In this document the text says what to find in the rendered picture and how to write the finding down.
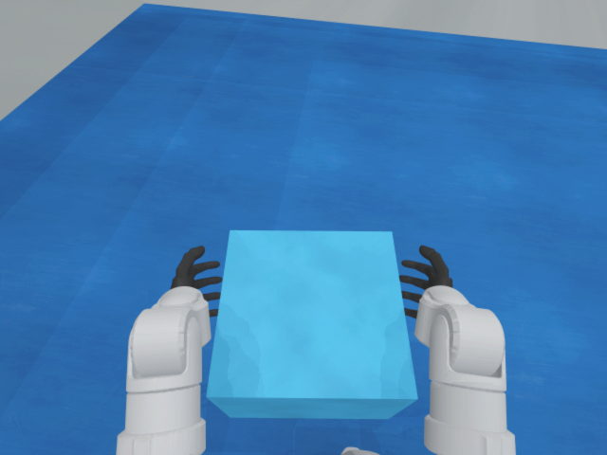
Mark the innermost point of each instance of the robot right hand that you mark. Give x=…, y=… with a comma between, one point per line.
x=438, y=274

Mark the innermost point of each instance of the carton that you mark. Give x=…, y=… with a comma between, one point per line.
x=311, y=324

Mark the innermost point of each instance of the robot left forearm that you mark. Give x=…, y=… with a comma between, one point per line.
x=164, y=370

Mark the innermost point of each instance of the robot left hand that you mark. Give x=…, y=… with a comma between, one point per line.
x=186, y=272

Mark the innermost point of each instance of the robot right forearm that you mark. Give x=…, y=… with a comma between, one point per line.
x=468, y=373

